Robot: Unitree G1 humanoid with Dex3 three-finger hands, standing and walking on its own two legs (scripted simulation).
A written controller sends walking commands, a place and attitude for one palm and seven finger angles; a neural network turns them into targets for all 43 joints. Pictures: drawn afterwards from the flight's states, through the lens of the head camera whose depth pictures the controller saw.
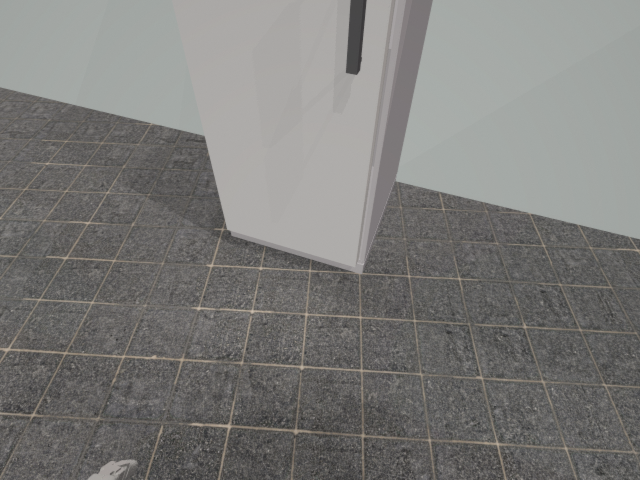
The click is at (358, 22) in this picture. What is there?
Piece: fridge door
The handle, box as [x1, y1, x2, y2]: [346, 0, 366, 74]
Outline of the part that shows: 366,0 351,0 350,2 346,72 354,74 358,72 361,60 360,55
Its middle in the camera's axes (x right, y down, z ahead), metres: +0.08 -0.49 +0.77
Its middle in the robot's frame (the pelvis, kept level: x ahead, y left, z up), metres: +0.94 -0.03 +0.22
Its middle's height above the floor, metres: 1.00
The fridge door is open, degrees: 0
